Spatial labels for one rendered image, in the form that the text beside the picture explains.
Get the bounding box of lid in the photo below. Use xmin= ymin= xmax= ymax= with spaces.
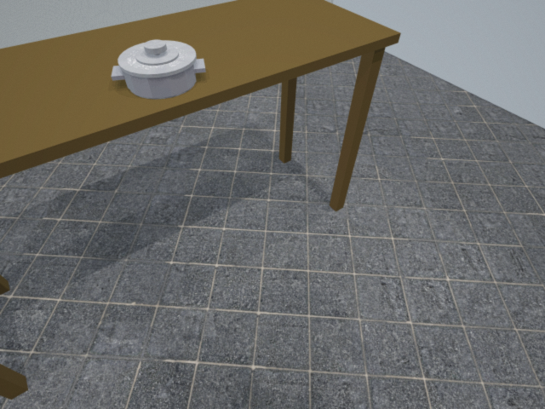
xmin=118 ymin=40 xmax=197 ymax=78

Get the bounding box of pot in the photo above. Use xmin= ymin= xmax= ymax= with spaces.
xmin=111 ymin=59 xmax=206 ymax=99

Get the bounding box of table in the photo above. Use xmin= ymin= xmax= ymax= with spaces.
xmin=0 ymin=0 xmax=401 ymax=400

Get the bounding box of knob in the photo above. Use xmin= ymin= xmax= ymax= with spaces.
xmin=143 ymin=40 xmax=167 ymax=55

